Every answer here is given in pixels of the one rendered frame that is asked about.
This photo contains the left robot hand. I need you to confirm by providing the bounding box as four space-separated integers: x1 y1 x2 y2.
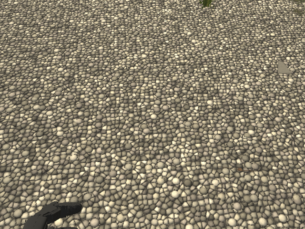
23 201 82 229

